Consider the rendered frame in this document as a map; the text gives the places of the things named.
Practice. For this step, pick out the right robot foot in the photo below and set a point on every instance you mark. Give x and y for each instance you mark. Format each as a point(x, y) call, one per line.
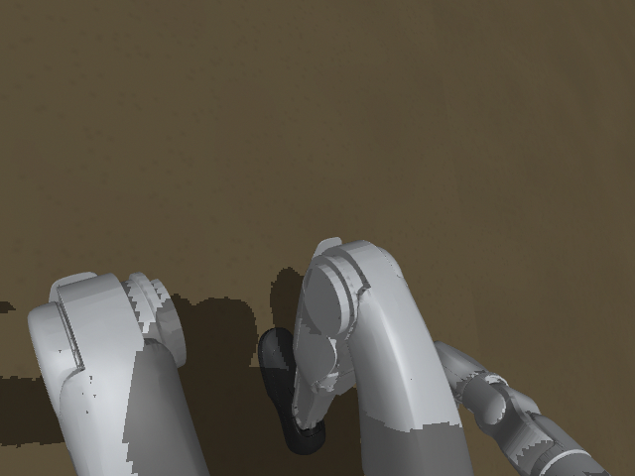
point(278, 369)

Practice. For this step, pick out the right robot hand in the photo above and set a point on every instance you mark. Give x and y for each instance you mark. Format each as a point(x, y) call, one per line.
point(459, 369)

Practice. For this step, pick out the right robot arm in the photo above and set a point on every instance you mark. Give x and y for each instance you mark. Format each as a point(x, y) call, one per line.
point(532, 443)

